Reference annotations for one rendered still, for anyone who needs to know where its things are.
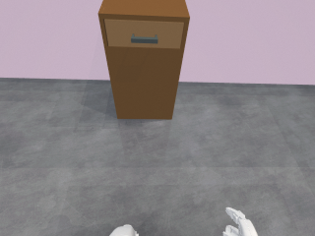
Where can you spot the drawer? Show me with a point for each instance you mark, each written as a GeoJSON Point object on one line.
{"type": "Point", "coordinates": [119, 32]}

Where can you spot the cabinet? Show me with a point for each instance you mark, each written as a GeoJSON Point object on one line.
{"type": "Point", "coordinates": [144, 80]}

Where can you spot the robot left thigh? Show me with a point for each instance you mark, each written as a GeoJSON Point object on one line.
{"type": "Point", "coordinates": [124, 231]}

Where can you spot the handle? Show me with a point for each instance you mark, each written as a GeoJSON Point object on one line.
{"type": "Point", "coordinates": [144, 39]}

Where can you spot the robot right hand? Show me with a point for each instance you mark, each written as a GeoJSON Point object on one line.
{"type": "Point", "coordinates": [245, 226]}

